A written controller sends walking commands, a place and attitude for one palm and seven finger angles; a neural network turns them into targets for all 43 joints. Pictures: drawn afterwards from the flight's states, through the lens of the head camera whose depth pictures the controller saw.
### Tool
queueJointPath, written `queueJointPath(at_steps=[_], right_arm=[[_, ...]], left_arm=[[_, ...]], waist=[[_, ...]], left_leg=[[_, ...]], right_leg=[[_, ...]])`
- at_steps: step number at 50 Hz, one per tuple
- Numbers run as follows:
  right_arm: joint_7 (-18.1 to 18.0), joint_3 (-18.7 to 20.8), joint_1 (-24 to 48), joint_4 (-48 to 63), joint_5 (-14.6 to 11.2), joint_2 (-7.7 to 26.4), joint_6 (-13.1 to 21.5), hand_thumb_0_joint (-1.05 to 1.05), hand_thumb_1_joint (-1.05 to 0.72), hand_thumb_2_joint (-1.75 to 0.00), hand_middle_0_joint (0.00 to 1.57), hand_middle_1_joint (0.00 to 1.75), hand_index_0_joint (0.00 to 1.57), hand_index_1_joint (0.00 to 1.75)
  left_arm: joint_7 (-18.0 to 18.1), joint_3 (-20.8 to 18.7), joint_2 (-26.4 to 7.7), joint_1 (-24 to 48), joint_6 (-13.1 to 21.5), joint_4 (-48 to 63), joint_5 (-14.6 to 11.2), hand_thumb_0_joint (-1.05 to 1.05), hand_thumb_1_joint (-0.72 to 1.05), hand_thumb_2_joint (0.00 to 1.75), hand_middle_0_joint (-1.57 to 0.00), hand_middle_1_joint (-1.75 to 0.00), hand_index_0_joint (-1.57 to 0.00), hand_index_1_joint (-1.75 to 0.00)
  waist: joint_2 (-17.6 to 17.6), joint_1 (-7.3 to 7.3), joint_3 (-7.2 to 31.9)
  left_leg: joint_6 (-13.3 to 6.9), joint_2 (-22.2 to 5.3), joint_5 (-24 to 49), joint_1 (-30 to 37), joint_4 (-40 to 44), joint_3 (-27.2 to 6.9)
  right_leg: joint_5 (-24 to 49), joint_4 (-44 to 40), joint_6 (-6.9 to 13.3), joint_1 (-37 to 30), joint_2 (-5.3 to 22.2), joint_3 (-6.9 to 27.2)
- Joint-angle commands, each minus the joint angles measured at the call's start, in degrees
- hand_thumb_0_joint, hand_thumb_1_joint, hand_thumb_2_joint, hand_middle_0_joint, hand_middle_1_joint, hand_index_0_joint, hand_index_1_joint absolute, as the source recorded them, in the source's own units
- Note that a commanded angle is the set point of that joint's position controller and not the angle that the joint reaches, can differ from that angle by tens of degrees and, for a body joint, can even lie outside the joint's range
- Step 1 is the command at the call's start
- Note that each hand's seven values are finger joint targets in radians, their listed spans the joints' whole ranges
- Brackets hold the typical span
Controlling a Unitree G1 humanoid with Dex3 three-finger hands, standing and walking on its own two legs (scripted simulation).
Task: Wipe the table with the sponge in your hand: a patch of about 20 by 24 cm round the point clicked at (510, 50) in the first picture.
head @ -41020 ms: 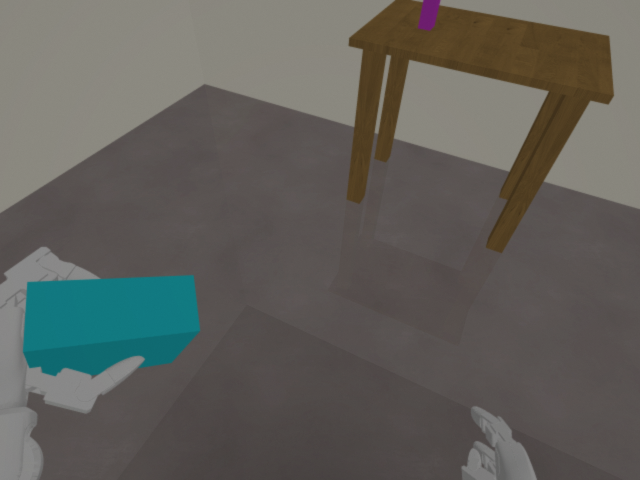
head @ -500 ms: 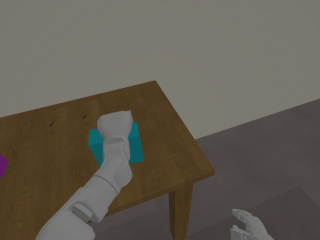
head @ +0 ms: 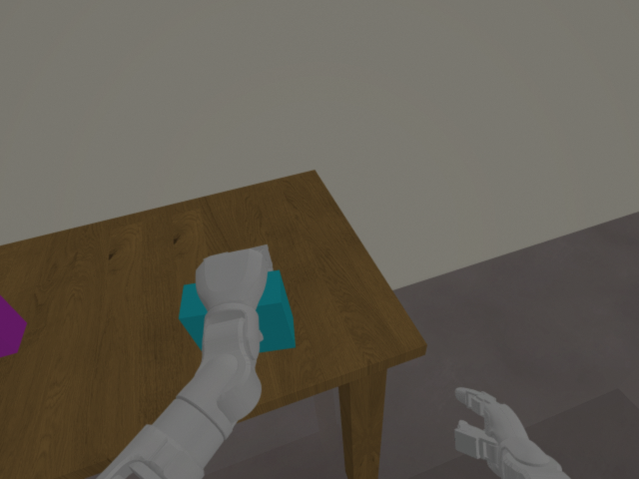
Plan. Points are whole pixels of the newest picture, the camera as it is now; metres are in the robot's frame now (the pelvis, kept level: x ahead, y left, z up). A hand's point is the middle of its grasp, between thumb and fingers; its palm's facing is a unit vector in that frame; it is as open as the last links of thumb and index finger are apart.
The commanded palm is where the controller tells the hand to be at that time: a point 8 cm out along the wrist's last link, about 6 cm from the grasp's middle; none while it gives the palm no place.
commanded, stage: slide back across to the middle lane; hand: left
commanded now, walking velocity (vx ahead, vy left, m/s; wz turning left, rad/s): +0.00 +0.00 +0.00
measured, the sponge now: (245, 325) +0.33 +0.16 +0.02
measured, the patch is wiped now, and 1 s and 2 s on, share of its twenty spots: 1.00 1.00 1.00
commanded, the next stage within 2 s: wipe forward along the middle lane in 0.60 s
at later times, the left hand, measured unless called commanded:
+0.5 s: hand (213, 309) +0.30 +0.18 +0.09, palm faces +0.09 -0.21 -0.97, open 9.7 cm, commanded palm +0.26 +0.20 +0.14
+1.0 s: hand (190, 309) +0.31 +0.22 +0.08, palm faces +0.03 -0.09 -1.00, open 9.7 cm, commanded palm +0.28 +0.23 +0.12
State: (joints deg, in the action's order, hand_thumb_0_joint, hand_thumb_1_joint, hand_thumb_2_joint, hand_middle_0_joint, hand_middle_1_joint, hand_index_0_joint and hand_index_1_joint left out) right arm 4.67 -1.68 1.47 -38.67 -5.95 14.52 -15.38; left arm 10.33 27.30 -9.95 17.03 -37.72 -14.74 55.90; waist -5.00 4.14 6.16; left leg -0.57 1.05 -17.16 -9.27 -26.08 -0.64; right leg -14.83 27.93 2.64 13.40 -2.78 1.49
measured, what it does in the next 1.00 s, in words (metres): stands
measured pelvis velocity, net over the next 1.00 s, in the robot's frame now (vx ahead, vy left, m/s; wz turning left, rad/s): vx -0.01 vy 0.00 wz -0.01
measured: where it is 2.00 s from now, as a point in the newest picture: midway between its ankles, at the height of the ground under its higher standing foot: outside the picture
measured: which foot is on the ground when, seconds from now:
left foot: down 0.00-1.00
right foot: down 0.00-1.00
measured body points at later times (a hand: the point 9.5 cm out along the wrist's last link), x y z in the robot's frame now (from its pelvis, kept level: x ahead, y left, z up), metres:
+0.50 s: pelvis +0.00 +0.00 +0.00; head -0.03 -0.04 +0.45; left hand +0.29 +0.19 +0.14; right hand +0.23 -0.22 -0.08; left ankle -0.04 +0.12 -0.74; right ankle +0.00 -0.09 -0.74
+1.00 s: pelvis -0.01 +0.00 +0.00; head -0.02 -0.04 +0.45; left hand +0.30 +0.22 +0.13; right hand +0.22 -0.21 -0.09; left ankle -0.04 +0.12 -0.74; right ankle +0.00 -0.09 -0.74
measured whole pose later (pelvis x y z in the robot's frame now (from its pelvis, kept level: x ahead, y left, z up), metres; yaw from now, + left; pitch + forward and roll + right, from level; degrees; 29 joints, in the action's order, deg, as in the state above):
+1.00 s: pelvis -0.01 +0.00 +0.00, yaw -1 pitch +0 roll +1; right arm -1.0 -3.0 0.6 -39.1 -5.2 15.1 -10.7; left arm 4.6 16.3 -19.1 11.4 -33.1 -8.5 55.2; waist -4.9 4.0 2.7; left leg -0.5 0.9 -15.5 -7.9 -23.7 0.0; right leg -13.3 26.2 2.7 12.5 -3.0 2.3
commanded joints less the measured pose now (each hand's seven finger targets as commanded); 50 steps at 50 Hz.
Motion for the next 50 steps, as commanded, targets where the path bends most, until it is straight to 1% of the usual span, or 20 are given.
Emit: queueJointPath(at_steps=[1, 4, 5, 9, 12, 14, 17, 19, 20, 24, 28, 29, 32, 34, 35, 40, 44, 45, 49, 50], right_arm=[[-0.44, 1.51, 13.83, 10.01, 0.15, 5.28, 3.11, 0.0, -0.9, -0.9, 0.2, 0.3, 0.2, 0.3], [-0.76, 1.59, 14.51, 10.42, 0.38, 5.52, 3.13, 0.0, -0.9, -0.9, 0.2, 0.3, 0.2, 0.3], [-0.8, 1.34, 14.13, 10.55, 0.34, 5.06, 3.25, 0.0, -0.9, -0.9, 0.2, 0.3, 0.2, 0.3], [-1.18, 1.36, 14.2, 10.9, 0.56, 5.46, 3.49, 0.0, -0.9, -0.9, 0.2, 0.3, 0.2, 0.3], [-1.7, 1.15, 13.83, 10.96, 0.52, 5.22, 3.75, 0.0, -0.9, -0.9, 0.2, 0.3, 0.2, 0.3], [-2.02, 1.31, 14.07, 11.21, 0.68, 5.64, 3.92, 0.0, -0.9, -0.9, 0.2, 0.3, 0.2, 0.3], [-2.36, 1.16, 13.38, 11.13, 0.62, 5.45, 4.07, 0.0, -0.9, -0.9, 0.2, 0.3, 0.2, 0.3], [-2.86, 1.18, 13.78, 11.21, 0.94, 5.98, 4.18, 0.0, -0.9, -0.9, 0.2, 0.3, 0.2, 0.3], [-3.0, 1.0, 13.67, 11.25, 0.85, 5.58, 4.33, 0.0, -0.9, -0.9, 0.2, 0.3, 0.2, 0.3], [-3.5, 1.08, 13.47, 11.24, 1.05, 6.02, 4.85, 0.0, -0.9, -0.9, 0.2, 0.3, 0.2, 0.3], [-3.67, 1.14, 12.87, 11.32, 0.95, 5.79, 5.51, 0.0, -0.9, -0.9, 0.2, 0.3, 0.2, 0.3], [-3.77, 1.32, 13.19, 11.35, 1.08, 6.11, 5.59, 0.0, -0.9, -0.9, 0.2, 0.3, 0.2, 0.3], [-3.77, 1.26, 12.52, 11.33, 1.06, 5.87, 6.12, 0.0, -0.9, -0.9, 0.2, 0.3, 0.2, 0.3], [-3.91, 1.3, 12.93, 11.18, 1.21, 6.24, 6.26, 0.0, -0.9, -0.9, 0.2, 0.3, 0.2, 0.3], [-3.86, 1.18, 12.69, 11.39, 1.17, 5.8, 6.38, 0.0, -0.9, -0.9, 0.2, 0.3, 0.2, 0.3], [-4.91, 1.03, 11.94, 10.13, 1.19, 6.37, 6.7, 0.0, -0.9, -0.9, 0.2, 0.3, 0.2, 0.3], [-5.61, 0.85, 11.69, 9.35, 1.2, 6.71, 7.19, 0.0, -0.9, -0.9, 0.2, 0.3, 0.2, 0.3], [-5.72, 0.61, 11.54, 9.51, 1.04, 6.28, 7.3, 0.0, -0.9, -0.9, 0.2, 0.3, 0.2, 0.3], [-6.08, 0.75, 10.73, 9.01, 1.1, 6.9, 7.74, 0.0, -0.9, -0.9, 0.2, 0.3, 0.2, 0.3], [-6.37, 0.71, 10.07, 8.88, 0.97, 6.74, 7.73, 0.0, -0.9, -0.9, 0.2, 0.3, 0.2, 0.3]], left_arm=[[-1.39, -5.08, -3.33, 7.52, -0.18, 7.25, -2.85, 0.0, 0.1, 1.3, -1.2, -1.6, -1.2, -1.6], [-1.27, -8.84, -7.18, 6.07, 0.32, 11.37, -2.75, 0.0, 0.1, 1.3, -1.2, -1.6, -1.2, -1.6], [-1.33, -6.69, -5.25, 5.99, 0.34, 11.69, -2.62, 0.0, 0.1, 1.3, -1.2, -1.6, -1.2, -1.6], [-1.7, -11.19, -10.04, 2.62, 0.88, 15.43, -2.7, 0.0, 0.1, 1.3, -1.2, -1.6, -1.2, -1.6], [-2.13, -10.28, -9.74, 2.62, 1.36, 17.38, -2.4, 0.0, 0.1, 1.3, -1.2, -1.6, -1.2, -1.6], [-2.19, -14.82, -14.09, -0.26, 1.91, 19.98, -2.86, 0.0, 0.1, 1.3, -1.2, -1.6, -1.2, -1.6], [-2.94, -11.45, -11.26, 0.86, 2.19, 20.72, -2.57, 0.0, 0.1, 1.3, -1.2, -1.6, -1.2, -1.6], [-2.91, -16.13, -16.01, 0.57, 2.42, 21.87, -2.55, 0.0, 0.1, 1.3, -1.2, -1.6, -1.2, -1.6], [-3.0, -14.25, -14.17, 0.99, 2.4, 21.75, -2.46, 0.0, 0.1, 1.3, -1.2, -1.6, -1.2, -1.6], [-3.32, -17.11, -17.06, -0.21, 3.1, 22.24, -2.11, 0.0, 0.1, 1.3, -1.2, -1.6, -1.2, -1.6], [-3.69, -15.5, -15.26, -1.77, 3.77, 22.34, -2.26, 0.0, 0.1, 1.3, -1.2, -1.6, -1.2, -1.6], [-3.6, -18.93, -18.47, -3.11, 3.92, 22.67, -2.18, 0.0, 0.1, 1.3, -1.2, -1.6, -1.2, -1.6], [-3.65, -17.08, -16.41, -4.32, 4.56, 22.92, -2.23, 0.0, 0.1, 1.3, -1.2, -1.6, -1.2, -1.6], [-3.63, -20.11, -19.57, -5.16, 4.68, 23.21, -2.08, 0.0, 0.1, 1.3, -1.2, -1.6, -1.2, -1.6], [-3.68, -17.5, -16.67, -5.06, 4.77, 23.62, -2.18, 0.0, 0.1, 1.3, -1.2, -1.6, -1.2, -1.6], [-3.8, -17.17, -17.6, 1.82, 4.09, 19.63, -1.1, 0.0, 0.1, 1.3, -1.2, -1.6, -1.2, -1.6], [-3.83, -19.8, -20.8, 3.49, 4.06, 14.32, 0.1, 0.0, 0.1, 1.3, -1.2, -1.6, -1.2, -1.6], [-3.99, -16.65, -17.78, 5.71, 3.96, 13.52, 0.24, 0.0, 0.1, 1.3, -1.2, -1.6, -1.2, -1.6], [-4.42, -18.62, -19.76, 7.26, 4.16, 8.65, 0.18, 0.0, 0.1, 1.3, -1.2, -1.6, -1.2, -1.6], [-4.55, -17.3, -18.44, 9.02, 4.5, 7.73, -0.22, 0.0, 0.1, 1.3, -1.2, -1.6, -1.2, -1.6]], waist=[[11.4, 0.24, 7.45], [9.3, 1.06, 8.37], [10.02, 0.58, 8.35], [8.41, 1.41, 7.58], [8.96, 0.76, 6.54], [8.12, 1.65, 7.12], [7.45, 0.62, 5.26], [6.78, 1.43, 5.36], [6.76, 0.97, 5.38], [6.1, 1.67, 5.75], [6.41, 1.31, 5.37], [6.78, 1.99, 6.09], [7.21, 1.54, 5.93], [7.35, 1.98, 5.66], [7.0, 1.52, 5.58], [7.31, 0.07, 2.91], [7.34, 0.76, 3.9], [6.75, 0.05, 4.24], [7.82, 0.43, 5.82], [8.71, -0.36, 6.37]], left_leg=[[-1.89, 1.34, 14.45, -3.41, 2.11, 0.77], [-1.89, 1.39, 15.59, -2.5, 2.57, 0.08], [-2.05, 1.43, 16.29, -2.25, 2.28, 0.41], [-1.99, 1.32, 17.01, -2.0, 2.98, -0.19], [-2.12, 1.28, 17.14, -1.56, 3.1, 0.12], [-2.06, 1.32, 17.02, -1.45, 3.48, -0.42], [-2.16, 1.04, 16.25, -1.01, 3.95, -0.3], [-2.21, 1.13, 15.43, -1.11, 4.43, -0.74], [-2.27, 1.21, 15.4, -1.05, 4.34, -0.27], [-2.22, 1.36, 15.01, -0.99, 4.74, -0.78], [-2.19, 1.3, 14.99, -0.93, 4.87, -0.48], [-2.23, 1.36, 15.02, -0.78, 4.86, -0.92], [-2.15, 1.38, 15.77, -0.86, 4.59, -0.53], [-2.2, 1.51, 15.26, -0.92, 4.72, -0.95], [-2.27, 1.52, 15.58, -1.08, 4.66, -0.48], [-2.29, 1.4, 12.72, -1.3, 4.92, -0.4], [-1.98, 1.69, 11.93, -1.74, 5.0, -0.74], [-2.07, 1.76, 12.01, -1.65, 4.73, -0.09], [-1.98, 1.93, 11.75, -2.54, 4.61, -0.61], [-2.04, 1.82, 11.82, -2.53, 4.3, -0.28]], right_leg=[[19.72, -2.47, 1.69, -10.59, 1.22, 3.64], [20.2, -2.83, 2.17, -11.7, 0.8, 5.14], [21.51, -2.27, 1.91, -12.15, 1.19, 4.49], [22.06, -2.93, 2.23, -12.82, 0.74, 5.81], [21.6, -3.15, 1.96, -12.43, 0.97, 5.63], [21.12, -3.48, 2.28, -13.33, 0.59, 7.05], [18.19, -4.0, 2.1, -11.47, 0.72, 5.98], [16.36, -4.72, 2.4, -11.86, 0.37, 7.21], [16.2, -4.33, 2.13, -11.97, 0.75, 6.33], [15.06, -4.96, 2.42, -12.06, 0.33, 7.47], [14.64, -4.82, 2.12, -11.78, 0.59, 6.27], [14.3, -5.11, 2.33, -12.26, 0.21, 7.54], [16.24, -4.48, 2.1, -12.34, 0.52, 6.64], [15.57, -5.08, 2.3, -12.36, 0.21, 8.21], [16.19, -4.53, 2.03, -12.57, 0.65, 6.96], [11.76, -5.87, 1.87, -9.05, 0.54, 6.57], [10.31, -5.93, 2.1, -8.83, 0.24, 6.86], [10.84, -5.5, 1.82, -8.82, 0.64, 5.57], [11.69, -5.54, 1.86, -9.13, 0.47, 6.13], [12.07, -5.0, 1.53, -9.23, 0.81, 4.94]])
